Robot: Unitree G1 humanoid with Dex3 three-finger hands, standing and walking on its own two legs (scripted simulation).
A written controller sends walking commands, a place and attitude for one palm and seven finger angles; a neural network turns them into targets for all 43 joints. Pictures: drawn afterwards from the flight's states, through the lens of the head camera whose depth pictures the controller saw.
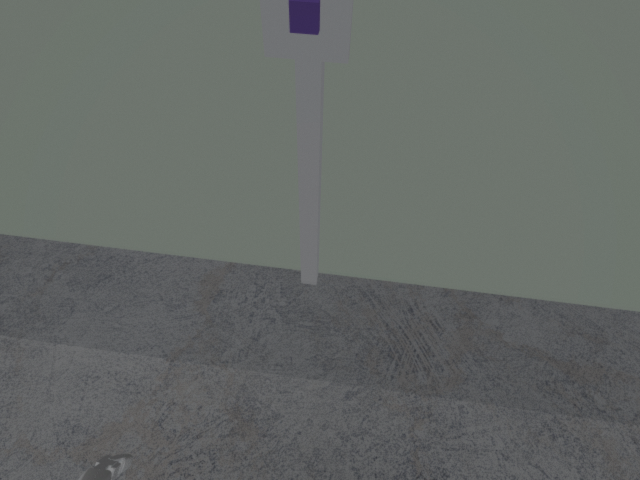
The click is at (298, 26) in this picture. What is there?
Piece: button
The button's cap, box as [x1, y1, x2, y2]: [289, 0, 319, 34]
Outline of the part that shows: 289,0 290,32 317,34 319,30 319,0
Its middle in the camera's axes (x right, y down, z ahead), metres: -0.03 -0.43 +0.75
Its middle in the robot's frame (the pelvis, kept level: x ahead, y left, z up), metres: +0.88 +0.08 +0.20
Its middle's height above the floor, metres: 0.97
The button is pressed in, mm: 0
